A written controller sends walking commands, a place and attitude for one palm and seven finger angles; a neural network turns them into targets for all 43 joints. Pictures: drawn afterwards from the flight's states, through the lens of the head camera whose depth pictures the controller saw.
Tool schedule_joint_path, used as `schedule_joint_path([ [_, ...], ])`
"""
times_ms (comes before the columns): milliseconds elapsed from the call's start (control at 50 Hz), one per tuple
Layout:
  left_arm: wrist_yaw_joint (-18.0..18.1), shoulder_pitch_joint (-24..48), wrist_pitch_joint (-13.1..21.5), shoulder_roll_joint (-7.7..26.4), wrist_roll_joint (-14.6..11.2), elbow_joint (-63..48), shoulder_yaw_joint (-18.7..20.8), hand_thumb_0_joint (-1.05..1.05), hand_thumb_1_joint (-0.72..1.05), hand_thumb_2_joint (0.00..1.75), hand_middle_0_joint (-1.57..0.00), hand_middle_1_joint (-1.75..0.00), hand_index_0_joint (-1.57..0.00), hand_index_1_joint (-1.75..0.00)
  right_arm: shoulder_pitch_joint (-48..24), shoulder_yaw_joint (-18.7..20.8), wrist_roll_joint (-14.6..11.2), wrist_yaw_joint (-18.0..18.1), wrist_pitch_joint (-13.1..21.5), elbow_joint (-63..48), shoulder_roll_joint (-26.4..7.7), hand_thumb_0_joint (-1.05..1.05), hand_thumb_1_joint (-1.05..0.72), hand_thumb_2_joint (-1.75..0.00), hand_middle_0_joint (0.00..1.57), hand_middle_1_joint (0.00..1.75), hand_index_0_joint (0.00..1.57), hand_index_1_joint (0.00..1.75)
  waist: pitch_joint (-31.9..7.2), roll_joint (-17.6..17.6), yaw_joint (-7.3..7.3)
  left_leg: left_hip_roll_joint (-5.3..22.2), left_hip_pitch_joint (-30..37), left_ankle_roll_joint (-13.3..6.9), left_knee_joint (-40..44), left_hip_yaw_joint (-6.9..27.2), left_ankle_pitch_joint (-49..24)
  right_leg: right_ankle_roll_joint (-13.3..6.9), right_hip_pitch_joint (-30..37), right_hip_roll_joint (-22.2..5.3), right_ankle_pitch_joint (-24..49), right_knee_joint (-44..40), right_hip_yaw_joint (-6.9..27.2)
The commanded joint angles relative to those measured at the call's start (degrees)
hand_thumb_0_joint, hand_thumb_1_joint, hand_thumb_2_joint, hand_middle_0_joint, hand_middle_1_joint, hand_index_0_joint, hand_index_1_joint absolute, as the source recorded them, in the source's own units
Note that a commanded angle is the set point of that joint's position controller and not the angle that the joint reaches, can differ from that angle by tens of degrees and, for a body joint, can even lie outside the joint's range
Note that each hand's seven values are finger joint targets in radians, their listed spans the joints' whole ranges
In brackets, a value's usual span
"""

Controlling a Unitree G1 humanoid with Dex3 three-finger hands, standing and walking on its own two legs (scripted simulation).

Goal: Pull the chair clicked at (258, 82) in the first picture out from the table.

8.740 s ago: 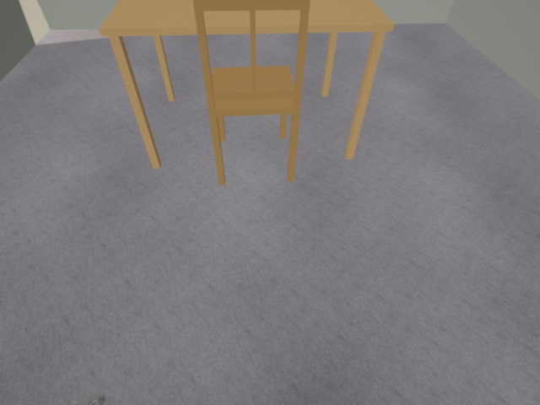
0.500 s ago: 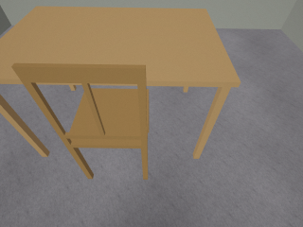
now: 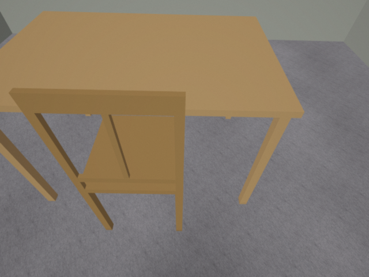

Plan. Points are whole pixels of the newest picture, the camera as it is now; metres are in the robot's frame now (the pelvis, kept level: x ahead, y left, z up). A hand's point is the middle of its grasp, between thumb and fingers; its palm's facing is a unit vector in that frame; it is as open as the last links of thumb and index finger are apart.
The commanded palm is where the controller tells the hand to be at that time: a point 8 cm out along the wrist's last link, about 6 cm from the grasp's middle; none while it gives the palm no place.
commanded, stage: come to a stop and stand still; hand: left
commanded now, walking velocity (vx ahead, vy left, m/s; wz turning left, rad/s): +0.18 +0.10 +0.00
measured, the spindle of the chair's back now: (118, 149) +0.47 +0.24 -0.07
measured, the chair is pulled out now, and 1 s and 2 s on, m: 0.00 0.00 0.00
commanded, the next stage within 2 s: look again from close up in 0.96 s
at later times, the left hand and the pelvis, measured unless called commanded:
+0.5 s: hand out of the picture +0.07 +0.21 -0.18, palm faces +0.09 -0.97 -0.23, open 7.3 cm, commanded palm none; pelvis +0.03 +0.02 -0.01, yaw +3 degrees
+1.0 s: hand out of the picture -0.02 +0.19 -0.17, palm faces +0.06 -0.98 -0.19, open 7.4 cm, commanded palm none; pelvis +0.02 +0.03 +0.01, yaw +3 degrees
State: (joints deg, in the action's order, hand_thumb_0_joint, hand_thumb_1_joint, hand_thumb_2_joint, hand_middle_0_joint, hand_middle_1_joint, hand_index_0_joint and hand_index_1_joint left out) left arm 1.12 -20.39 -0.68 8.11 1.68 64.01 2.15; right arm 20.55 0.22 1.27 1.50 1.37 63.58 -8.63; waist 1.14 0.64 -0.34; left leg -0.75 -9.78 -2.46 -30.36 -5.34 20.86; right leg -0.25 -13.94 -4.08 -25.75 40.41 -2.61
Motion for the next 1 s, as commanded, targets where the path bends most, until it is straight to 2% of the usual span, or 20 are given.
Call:
schedule_joint_path([
  [0, -0.07, 6.41, 2.38, 1.74, -0.19, -6.65, 0.48, 0.00, 0.90, 0.90, -0.20, -0.30, -0.20, -0.30, 11.06, 0.89, 0.46, 1.13, 1.06, 1.31, -7.05, 0.00, -0.90, -0.90, 0.20, 0.30, 0.20, 0.30, 5.31, -7.80, 3.26, 17.46, 10.08, -11.74, 12.48, 19.50, -36.54, -1.16, -20.07, -0.27, -5.64, 14.11, -1.12],
  [60, -0.50, 4.13, 2.37, 0.95, -0.55, -6.16, 0.30, 0.00, 0.90, 0.90, -0.20, -0.30, -0.20, -0.30, 5.38, 0.69, 0.32, 1.20, 1.30, 0.07, -6.91, 0.00, -0.90, -0.90, 0.20, 0.30, 0.20, 0.30, 3.21, -5.96, 0.39, 13.61, 4.25, -8.70, 11.19, 12.51, -37.56, -0.75, -8.62, 0.23, 1.41, 0.42, -2.24],
  [100, 0.19, -2.52, 2.67, 2.16, -0.67, -3.68, 0.57, 0.00, 0.90, 0.90, -0.20, -0.30, -0.20, -0.30, 3.22, 0.42, -0.46, 1.60, 1.23, 0.30, -6.29, 0.00, -0.90, -0.90, 0.20, 0.30, 0.20, 0.30, 0.39, -1.56, -2.78, 10.02, 0.14, -3.45, 4.15, 8.23, -35.59, -0.35, 4.64, 0.38, 19.54, -14.88, -1.19],
  [140, 1.28, -4.68, 3.32, 8.62, -1.07, -2.23, 1.15, 0.00, 0.90, 0.90, -0.20, -0.30, -0.20, -0.30, 6.25, 0.39, -1.17, 1.41, 0.49, 0.10, -3.46, 0.00, -0.90, -0.90, 0.20, 0.30, 0.20, 0.30, -2.49, 7.83, -0.94, 3.23, -10.00, 2.52, -0.23, 3.95, -7.15, -7.09, 15.85, -14.38, 55.14, -15.05, 12.79],
  [200, 2.36, -2.76, 2.68, 8.67, -0.70, -2.66, 1.40, 0.00, 0.90, 0.90, -0.20, -0.30, -0.20, -0.30, 2.49, 1.49, -0.94, 1.95, -1.77, -0.39, -2.38, 0.00, -0.90, -0.90, 0.20, 0.30, 0.20, 0.30, -0.75, 12.32, -1.98, 3.39, -13.31, 3.87, -15.67, 3.85, 13.47, -13.12, 13.97, -18.42, 78.13, -13.84, 12.63],
  [260, 2.77, 1.14, 1.77, 9.49, -0.17, -4.47, 2.14, 0.00, 0.90, 0.90, -0.20, -0.30, -0.20, -0.30, -0.77, 2.29, -0.96, 1.52, -2.46, -1.54, -2.25, 0.00, -0.90, -0.90, 0.20, 0.30, 0.20, 0.30, -1.24, 6.35, -1.71, 2.65, -15.78, 4.21, -21.22, 4.97, 12.26, -14.32, 13.57, -17.51, 72.61, -13.95, 10.22],
  [340, 2.22, 6.18, 0.83, 10.40, 0.17, -7.42, 2.77, 0.00, 0.90, 0.90, -0.20, -0.30, -0.20, -0.30, -1.76, 3.08, -0.79, 0.49, -3.20, -3.49, -1.65, 0.00, -0.90, -0.90, 0.20, 0.30, 0.20, 0.30, -1.67, 7.06, -0.19, 1.84, -10.77, 4.68, -16.71, 3.21, 5.03, -12.10, 6.47, -13.79, 55.65, -15.42, 6.34],
  [420, 1.47, 9.08, 0.04, 10.62, -0.27, -8.90, 2.74, 0.00, 0.90, 0.90, -0.20, -0.30, -0.20, -0.30, 0.68, 3.07, -0.51, 0.03, -2.26, -4.21, -3.17, 0.00, -0.90, -0.90, 0.20, 0.30, 0.20, 0.30, -1.90, 7.29, 2.57, 2.08, 1.68, 4.46, 3.86, 0.34, -12.44, -5.50, -0.85, -8.53, 34.94, -10.66, 3.24],
  [440, 1.23, 8.09, -0.30, 8.84, -0.36, -9.25, 2.23, 0.00, 0.90, 0.90, -0.20, -0.30, -0.20, -0.30, -0.19, 3.38, -0.35, -0.02, -1.77, -4.67, -5.62, 0.00, -0.90, -0.90, 0.20, 0.30, 0.20, 0.30, -2.18, 0.92, 2.02, 6.17, 5.25, 2.99, 6.60, 4.50, -18.24, -2.62, -4.93, -4.76, 21.87, -7.66, 1.64],
  [460, 1.18, 6.58, -0.83, 6.26, -0.62, -9.73, 1.82, 0.00, 0.90, 0.90, -0.20, -0.30, -0.20, -0.30, -2.74, 3.71, 0.18, -0.06, -1.55, -6.38, -9.65, 0.00, -0.90, -0.90, 0.20, 0.30, 0.20, 0.30, 0.46, -10.19, 1.09, 15.27, 0.18, -1.73, 11.56, 15.09, -20.84, 0.59, -7.54, 0.43, 3.92, -3.68, -1.34],
  [480, 1.27, 6.03, -1.00, 5.44, -0.48, -9.71, 1.54, 0.00, 0.90, 0.90, -0.20, -0.30, -0.20, -0.30, -5.85, 3.61, 0.52, -0.39, -1.99, -7.78, -11.44, 0.00, -0.90, -0.90, 0.20, 0.30, 0.20, 0.30, 2.34, -11.74, 0.70, 19.14, -11.05, -5.67, 16.41, 19.46, -10.95, 0.88, -1.77, 2.24, -4.74, 2.53, -0.62],
  [520, 1.15, 4.67, -1.59, 5.96, -0.04, -8.23, 1.55, 0.00, 0.90, 0.90, -0.20, -0.30, -0.20, -0.30, -11.52, 2.59, 0.38, -0.10, -1.57, -9.13, -9.58, 0.00, -0.90, -0.90, 0.20, 0.30, 0.20, 0.30, 3.72, -13.98, -1.12, 16.86, -14.64, -6.92, 19.99, 19.31, -4.29, 0.27, -1.13, 1.14, -3.75, 10.00, 1.99],
  [580, 0.65, 0.89, -0.76, 5.16, -0.17, -6.62, 0.61, 0.00, 0.90, 0.90, -0.20, -0.30, -0.20, -0.30, -12.76, 2.49, 0.13, 0.03, -1.60, -9.03, -9.74, 0.00, -0.90, -0.90, 0.20, 0.30, 0.20, 0.30, -0.20, -9.51, -1.89, 14.89, -6.69, -7.01, 16.06, 15.19, -9.92, 0.68, -1.89, 0.99, -1.53, 3.12, 1.59],
  [640, 0.78, -1.43, 0.56, 6.22, -0.12, -4.91, -0.25, 0.00, 0.90, 0.90, -0.20, -0.30, -0.20, -0.30, -11.38, 2.39, -0.73, -0.08, -1.78, -7.78, -8.51, 0.00, -0.90, -0.90, 0.20, 0.30, 0.20, 0.30, -0.18, -2.50, -1.58, 9.80, -3.75, -2.77, 9.11, 10.95, -10.79, 0.86, 1.37, 0.74, 10.83, -17.56, 3.49],
  [680, 0.80, 1.50, 1.33, 8.97, -0.42, -5.31, -0.56, 0.00, 0.90, 0.90, -0.20, -0.30, -0.20, -0.30, -9.46, 2.05, -1.14, -0.54, -1.87, -7.14, -6.14, 0.00, -0.90, -0.90, 0.20, 0.30, 0.20, 0.30, 1.01, 0.81, 1.13, 5.01, -0.29, 1.41, 7.11, 6.93, -8.28, -1.57, -3.69, -5.27, 13.26, -22.86, 10.54],
  [740, 0.67, 2.99, 1.95, 8.39, -0.63, -4.33, -0.96, 0.00, 0.90, 0.90, -0.20, -0.30, -0.20, -0.30, -8.82, 1.93, -0.95, -0.46, -1.88, -5.12, -6.35, 0.00, -0.90, -0.90, 0.20, 0.30, 0.20, 0.30, 0.27, 5.84, 1.75, 5.94, 3.93, 1.81, 7.49, 6.72, -11.63, -1.18, -5.24, -3.26, 13.23, -22.91, 9.41],
  [880, 0.84, -0.64, 1.93, 6.78, -0.72, -1.44, -1.18, 0.00, 0.90, 0.90, -0.20, -0.30, -0.20, -0.30, -7.75, 1.16, -0.90, -0.31, -1.29, -1.65, -6.15, 0.00, -0.90, -0.90, 0.20, 0.30, 0.20, 0.30, 2.28, 0.43, 0.69, 6.63, 2.54, 1.81, 11.43, 7.17, -11.02, -0.57, -2.89, -1.88, 10.88, -23.62, 7.78],
  [900, 3.01, -4.59, 3.27, 6.57, 0.44, -0.91, -1.79, 0.00, 0.90, 0.90, -0.20, -0.30, -0.20, -0.30, -9.63, 1.42, -1.06, -0.74, -0.15, -5.88, -8.01, 0.00, -0.90, -0.90, 0.20, 0.30, 0.20, 0.30, 3.39, 3.35, -0.70, 7.04, -2.58, 2.87, -0.66, 5.53, -13.98, 0.34, -0.99, -3.88, 24.33, -23.69, 9.81],
  [920, 2.78, 0.00, 3.49, 8.80, -0.19, -4.07, -1.62, 0.00, 0.90, 0.90, -0.20, -0.30, -0.20, -0.30, -5.79, 1.05, -0.82, -1.19, -0.67, -6.76, -5.36, 0.00, -0.90, -0.90, 0.20, 0.30, 0.20, 0.30, -0.03, 2.89, 2.82, 5.24, -2.27, 2.55, 1.05, 5.63, -5.55, -1.91, -2.32, -5.51, 9.59, -23.54, 10.69],
  [980, 1.95, 1.39, 3.30, 8.74, -0.61, -6.48, -1.34, 0.00, 0.90, 0.90, -0.20, -0.30, -0.20, -0.30, -3.63, 1.01, -0.22, -1.19, -0.58, -7.11, -5.73, 0.00, -0.90, -0.90, 0.20, 0.30, 0.20, 0.30, 1.47, -4.37, 2.64, 4.53, -2.80, 2.11, 1.66, 5.61, -7.36, -3.97, -5.07, -3.20, 4.36, -20.10, 8.40],
])
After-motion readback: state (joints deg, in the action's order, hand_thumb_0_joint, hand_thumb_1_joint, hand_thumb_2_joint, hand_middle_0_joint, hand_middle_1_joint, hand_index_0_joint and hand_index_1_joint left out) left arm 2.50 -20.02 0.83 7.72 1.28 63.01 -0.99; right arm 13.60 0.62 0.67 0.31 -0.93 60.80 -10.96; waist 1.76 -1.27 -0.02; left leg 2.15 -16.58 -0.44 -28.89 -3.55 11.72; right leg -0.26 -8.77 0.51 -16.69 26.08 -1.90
